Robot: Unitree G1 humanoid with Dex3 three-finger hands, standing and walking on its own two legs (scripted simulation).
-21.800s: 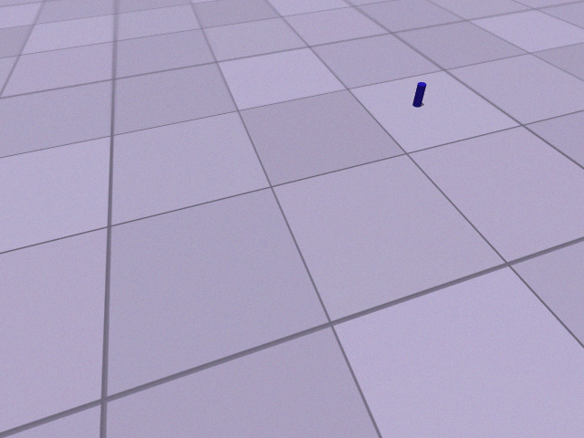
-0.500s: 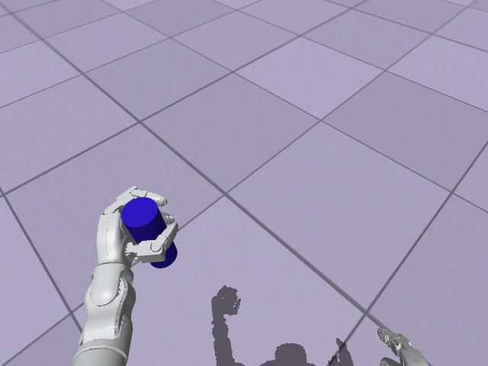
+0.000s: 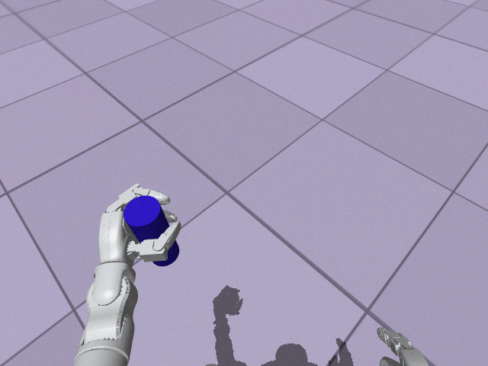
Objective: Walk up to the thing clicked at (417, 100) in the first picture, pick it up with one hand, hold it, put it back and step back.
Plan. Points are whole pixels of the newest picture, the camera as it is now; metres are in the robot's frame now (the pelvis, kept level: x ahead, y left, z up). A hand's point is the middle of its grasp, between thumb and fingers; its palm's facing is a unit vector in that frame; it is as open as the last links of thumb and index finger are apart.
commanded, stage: crouch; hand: left
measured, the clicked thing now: (154, 234) +0.33 +0.18 +0.03
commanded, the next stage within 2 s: lower in 2.00 s
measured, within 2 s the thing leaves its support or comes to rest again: neither
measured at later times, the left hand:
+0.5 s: hand (164, 247) +0.34 +0.17 -0.03, palm faces +0.15 -0.99 +0.01, open 7.4 cm
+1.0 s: hand (180, 280) +0.37 +0.20 -0.28, palm faces +0.17 -0.99 -0.02, open 7.4 cm
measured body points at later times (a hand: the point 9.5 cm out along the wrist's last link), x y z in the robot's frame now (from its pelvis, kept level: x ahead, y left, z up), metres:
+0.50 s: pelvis -0.01 +0.00 -0.03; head +0.08 +0.02 +0.41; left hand +0.32 +0.23 -0.03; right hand +0.12 -0.25 -0.14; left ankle +0.02 +0.13 -0.70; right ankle +0.01 -0.14 -0.70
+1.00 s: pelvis -0.06 +0.00 -0.25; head +0.12 +0.02 +0.16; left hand +0.35 +0.25 -0.27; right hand +0.07 -0.26 -0.38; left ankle +0.02 +0.13 -0.70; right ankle +0.01 -0.14 -0.70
